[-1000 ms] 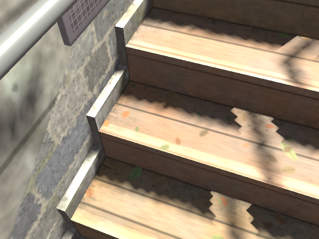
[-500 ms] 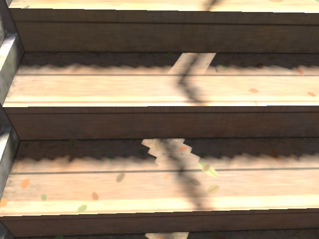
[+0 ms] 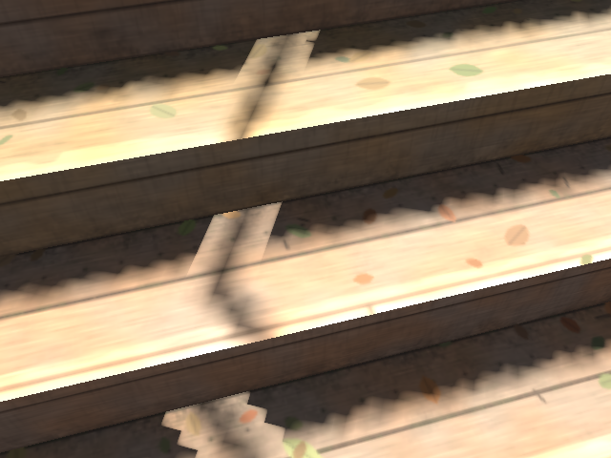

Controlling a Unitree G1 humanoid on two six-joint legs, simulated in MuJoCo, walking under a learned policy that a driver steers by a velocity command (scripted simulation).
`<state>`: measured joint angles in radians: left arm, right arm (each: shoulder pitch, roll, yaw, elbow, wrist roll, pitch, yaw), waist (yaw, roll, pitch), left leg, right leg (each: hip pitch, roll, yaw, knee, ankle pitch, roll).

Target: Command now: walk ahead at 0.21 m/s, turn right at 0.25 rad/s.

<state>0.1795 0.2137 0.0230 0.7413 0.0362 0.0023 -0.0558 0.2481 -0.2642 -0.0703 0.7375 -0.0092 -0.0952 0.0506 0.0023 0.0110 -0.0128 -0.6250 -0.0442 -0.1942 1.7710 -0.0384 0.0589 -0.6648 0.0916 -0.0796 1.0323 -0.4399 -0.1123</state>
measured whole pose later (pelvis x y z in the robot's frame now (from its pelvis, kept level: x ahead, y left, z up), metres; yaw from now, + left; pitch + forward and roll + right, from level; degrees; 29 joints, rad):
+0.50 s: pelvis +0.20 +0.01 +0.09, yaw +5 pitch +6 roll +5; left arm 0.44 0.24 -0.04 0.92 0.07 -0.09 -0.09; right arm 0.09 -0.16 0.06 0.67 0.00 0.04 0.09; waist -0.03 -0.03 -0.10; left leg -1.13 -0.03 0.12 1.58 -0.33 0.04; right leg -0.02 -0.04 -0.09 0.27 -0.25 -0.08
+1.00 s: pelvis +0.43 +0.00 +0.23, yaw +20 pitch +4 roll +0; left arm -0.05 0.16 -0.09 0.77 0.08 -0.06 -0.01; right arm 0.56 -0.08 0.04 1.07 -0.09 -0.11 0.05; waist -0.12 0.04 -0.14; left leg -0.22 -0.05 -0.22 0.60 -0.46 0.01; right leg -1.35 -0.07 0.06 1.91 -0.50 -0.14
